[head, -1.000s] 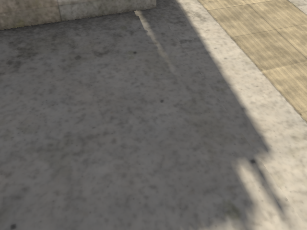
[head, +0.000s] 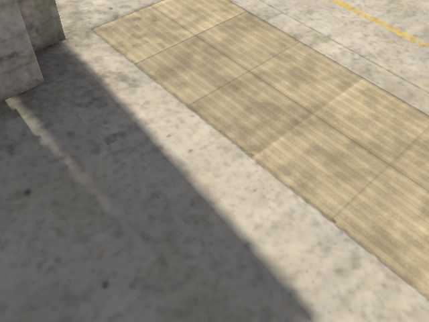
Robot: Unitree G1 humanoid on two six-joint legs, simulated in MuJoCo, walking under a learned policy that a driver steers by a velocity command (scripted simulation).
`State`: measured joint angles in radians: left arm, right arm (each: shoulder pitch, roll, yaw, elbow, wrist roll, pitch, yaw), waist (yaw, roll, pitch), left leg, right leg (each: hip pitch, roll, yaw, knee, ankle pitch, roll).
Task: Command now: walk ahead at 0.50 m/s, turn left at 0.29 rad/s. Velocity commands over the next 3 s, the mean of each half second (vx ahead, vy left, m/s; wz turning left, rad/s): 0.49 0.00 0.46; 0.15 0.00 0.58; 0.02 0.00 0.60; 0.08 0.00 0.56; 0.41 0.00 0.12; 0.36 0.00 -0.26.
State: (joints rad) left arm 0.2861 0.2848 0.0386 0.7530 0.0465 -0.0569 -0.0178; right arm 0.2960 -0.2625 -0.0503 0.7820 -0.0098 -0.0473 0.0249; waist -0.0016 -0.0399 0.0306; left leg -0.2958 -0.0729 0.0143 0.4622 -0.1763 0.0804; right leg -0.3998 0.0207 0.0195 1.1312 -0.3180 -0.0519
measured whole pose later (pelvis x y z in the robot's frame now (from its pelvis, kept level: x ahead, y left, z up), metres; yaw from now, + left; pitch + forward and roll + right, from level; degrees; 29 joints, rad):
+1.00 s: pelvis +0.40 +0.05 +0.00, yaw +34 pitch +1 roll -1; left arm 0.18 0.26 0.03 0.72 0.03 0.04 0.02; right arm 0.21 -0.27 -0.06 0.68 -0.01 0.03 0.01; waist -0.01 -0.02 0.08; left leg -0.38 -0.11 -0.04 0.47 -0.10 0.10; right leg -0.50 -0.03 0.02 1.11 -0.45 0.03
